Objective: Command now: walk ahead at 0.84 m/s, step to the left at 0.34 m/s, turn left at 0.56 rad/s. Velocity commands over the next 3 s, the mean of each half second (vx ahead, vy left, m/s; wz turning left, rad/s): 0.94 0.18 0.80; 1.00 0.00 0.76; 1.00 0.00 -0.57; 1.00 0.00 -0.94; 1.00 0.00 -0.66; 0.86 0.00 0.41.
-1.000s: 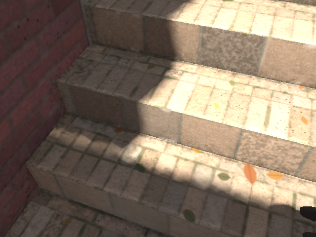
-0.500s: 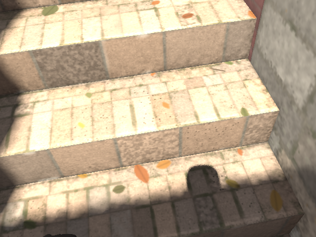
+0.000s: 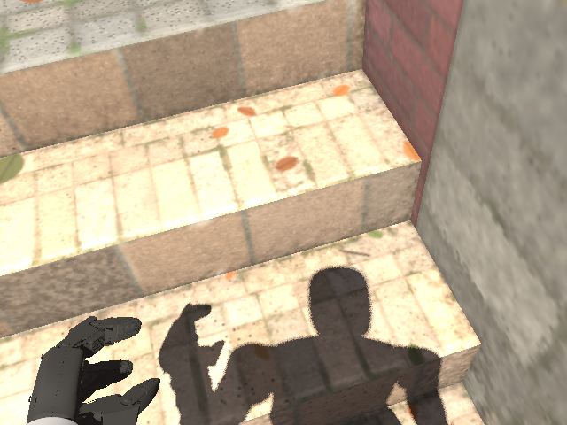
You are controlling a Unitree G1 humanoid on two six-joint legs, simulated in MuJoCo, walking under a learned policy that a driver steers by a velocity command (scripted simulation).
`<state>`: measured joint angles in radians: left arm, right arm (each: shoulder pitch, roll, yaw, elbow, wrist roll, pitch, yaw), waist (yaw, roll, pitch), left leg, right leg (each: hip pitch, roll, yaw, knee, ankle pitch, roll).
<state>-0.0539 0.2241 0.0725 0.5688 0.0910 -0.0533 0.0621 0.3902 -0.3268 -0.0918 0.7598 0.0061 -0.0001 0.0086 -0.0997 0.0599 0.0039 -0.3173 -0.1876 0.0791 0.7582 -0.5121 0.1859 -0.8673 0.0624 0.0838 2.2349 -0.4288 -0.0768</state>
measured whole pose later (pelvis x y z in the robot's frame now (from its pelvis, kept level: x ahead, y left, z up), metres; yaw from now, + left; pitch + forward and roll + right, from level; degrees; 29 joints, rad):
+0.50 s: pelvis +0.37 +0.08 +0.23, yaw +22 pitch +4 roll +3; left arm 0.51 0.24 0.03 1.07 -0.03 -0.14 0.04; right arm -0.20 -0.12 0.03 0.43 -0.02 0.04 0.02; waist -0.02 0.00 0.00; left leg -1.26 -0.05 0.06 1.67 -0.36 0.18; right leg 0.10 -0.11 -0.30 0.19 -0.23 0.01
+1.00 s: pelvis +0.76 +0.27 +0.49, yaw +45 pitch +5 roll -1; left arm 0.15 0.16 0.01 0.72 0.02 -0.11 0.02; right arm 0.23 -0.25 -0.09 0.77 -0.05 -0.09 0.03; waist -0.01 0.06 -0.10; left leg -0.72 -0.17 -0.17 1.94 -0.27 0.10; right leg -0.40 0.03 -0.09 0.98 -0.67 -0.07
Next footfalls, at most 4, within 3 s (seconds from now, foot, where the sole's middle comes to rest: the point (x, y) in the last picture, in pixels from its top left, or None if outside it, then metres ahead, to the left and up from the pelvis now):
0.16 right None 0.29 -0.06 -0.56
0.56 left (161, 360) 0.48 0.22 -0.39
0.88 right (173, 163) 0.78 0.17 -0.22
1.22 left None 0.99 0.60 -0.06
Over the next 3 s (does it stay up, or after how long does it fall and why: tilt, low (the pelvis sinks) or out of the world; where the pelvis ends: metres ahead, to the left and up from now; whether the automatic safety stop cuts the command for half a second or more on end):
stays up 2.54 0.51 0.68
